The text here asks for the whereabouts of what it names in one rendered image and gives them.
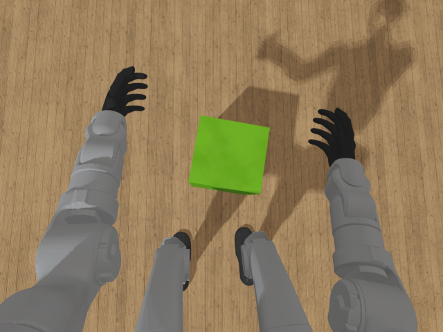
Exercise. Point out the left robot upper arm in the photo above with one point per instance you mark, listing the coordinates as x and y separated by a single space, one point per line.
74 261

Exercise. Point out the right robot forearm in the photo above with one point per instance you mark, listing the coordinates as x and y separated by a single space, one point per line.
359 249

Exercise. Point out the carton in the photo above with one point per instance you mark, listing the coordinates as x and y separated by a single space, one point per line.
229 156

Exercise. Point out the right robot upper arm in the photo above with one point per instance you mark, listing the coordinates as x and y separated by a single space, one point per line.
358 305

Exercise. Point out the left robot hand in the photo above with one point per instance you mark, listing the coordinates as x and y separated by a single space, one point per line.
117 98

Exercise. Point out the right robot hand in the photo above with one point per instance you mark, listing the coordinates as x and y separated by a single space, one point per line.
341 142

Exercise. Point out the left robot thigh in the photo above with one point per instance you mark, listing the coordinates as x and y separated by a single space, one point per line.
162 307

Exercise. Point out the right robot shin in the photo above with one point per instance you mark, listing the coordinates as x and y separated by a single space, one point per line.
257 235

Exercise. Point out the left robot forearm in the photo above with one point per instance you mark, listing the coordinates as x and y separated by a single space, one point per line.
92 193

